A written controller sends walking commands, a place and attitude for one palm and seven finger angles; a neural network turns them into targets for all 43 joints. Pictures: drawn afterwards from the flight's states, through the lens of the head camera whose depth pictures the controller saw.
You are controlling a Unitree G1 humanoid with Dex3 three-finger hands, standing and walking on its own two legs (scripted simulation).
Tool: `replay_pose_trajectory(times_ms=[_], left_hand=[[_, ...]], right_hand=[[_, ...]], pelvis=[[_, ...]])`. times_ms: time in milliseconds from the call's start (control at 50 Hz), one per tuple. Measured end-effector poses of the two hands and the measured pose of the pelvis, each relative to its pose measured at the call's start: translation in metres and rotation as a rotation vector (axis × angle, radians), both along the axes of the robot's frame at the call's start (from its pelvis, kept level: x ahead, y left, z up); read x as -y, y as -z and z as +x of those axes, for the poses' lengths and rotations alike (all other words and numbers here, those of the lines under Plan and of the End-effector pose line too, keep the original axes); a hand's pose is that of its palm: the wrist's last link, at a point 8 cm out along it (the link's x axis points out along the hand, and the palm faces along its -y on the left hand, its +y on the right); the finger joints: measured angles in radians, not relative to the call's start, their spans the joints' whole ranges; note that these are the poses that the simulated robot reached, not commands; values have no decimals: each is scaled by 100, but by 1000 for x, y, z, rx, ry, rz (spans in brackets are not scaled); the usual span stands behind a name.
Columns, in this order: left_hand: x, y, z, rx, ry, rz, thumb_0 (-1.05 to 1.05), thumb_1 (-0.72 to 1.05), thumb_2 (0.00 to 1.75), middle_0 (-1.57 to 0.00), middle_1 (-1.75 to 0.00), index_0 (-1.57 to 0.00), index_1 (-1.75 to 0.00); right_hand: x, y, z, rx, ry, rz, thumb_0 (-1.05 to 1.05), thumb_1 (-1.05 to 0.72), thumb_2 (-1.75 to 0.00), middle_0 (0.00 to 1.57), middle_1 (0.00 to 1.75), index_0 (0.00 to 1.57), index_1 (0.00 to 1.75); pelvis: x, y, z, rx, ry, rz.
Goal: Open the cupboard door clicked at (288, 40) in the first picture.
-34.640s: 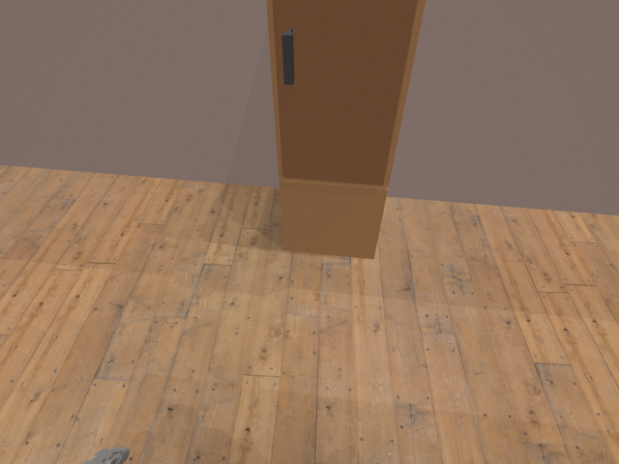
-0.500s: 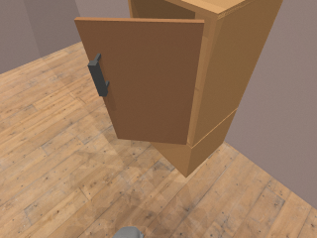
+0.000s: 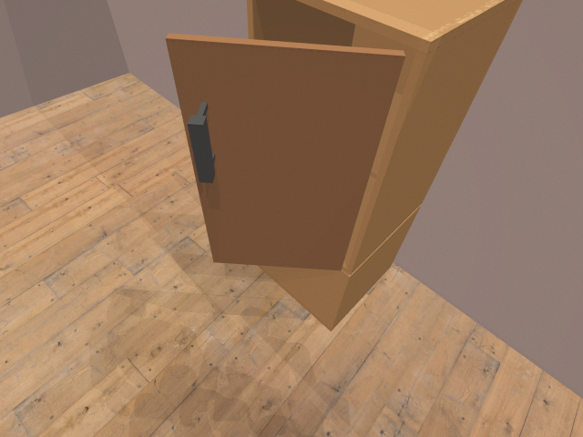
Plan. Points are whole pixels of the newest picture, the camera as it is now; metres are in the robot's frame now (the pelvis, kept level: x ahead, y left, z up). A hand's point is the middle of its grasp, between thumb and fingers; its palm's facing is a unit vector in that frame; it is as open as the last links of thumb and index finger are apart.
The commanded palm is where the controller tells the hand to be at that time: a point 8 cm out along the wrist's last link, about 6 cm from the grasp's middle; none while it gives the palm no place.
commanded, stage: come to a stop and stand still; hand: left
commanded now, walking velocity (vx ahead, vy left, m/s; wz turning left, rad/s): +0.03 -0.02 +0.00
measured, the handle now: (205, 143) +0.56 +0.18 +0.08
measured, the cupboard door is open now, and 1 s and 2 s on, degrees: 41 41 41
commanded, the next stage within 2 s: look again from close up in 0.64 s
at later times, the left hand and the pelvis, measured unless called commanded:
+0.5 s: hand out of the picture -0.03 +0.10 -0.18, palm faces +0.09 -0.98 -0.15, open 7.3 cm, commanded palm none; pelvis -0.01 -0.06 +0.00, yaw +2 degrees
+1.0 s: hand out of the picture -0.05 +0.10 -0.18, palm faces +0.07 -0.98 -0.17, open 7.3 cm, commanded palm none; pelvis -0.03 -0.05 +0.00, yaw +2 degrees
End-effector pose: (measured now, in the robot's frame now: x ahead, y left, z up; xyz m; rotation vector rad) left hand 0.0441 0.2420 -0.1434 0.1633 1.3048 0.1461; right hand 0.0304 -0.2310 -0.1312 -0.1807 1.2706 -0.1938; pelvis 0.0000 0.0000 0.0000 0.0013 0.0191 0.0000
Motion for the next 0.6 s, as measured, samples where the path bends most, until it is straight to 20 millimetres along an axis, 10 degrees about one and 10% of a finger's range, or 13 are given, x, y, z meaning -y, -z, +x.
replay_pose_trajectory(times_ms=[220,600], left_hand=[[51,-9,-14,63,2,30,-1,94,90,-20,-30,-20,-30],[112,5,-98,-140,-100,-75,0,92,90,-20,-30,-20,-30]], right_hand=[[43,21,-78,-176,62,58,0,-91,-90,20,30,20,30],[44,17,-49,-152,-19,71,2,-93,-90,20,30,20,30]], pelvis=[[42,4,-17,18,-18,8],[66,-1,-14,42,-28,8]])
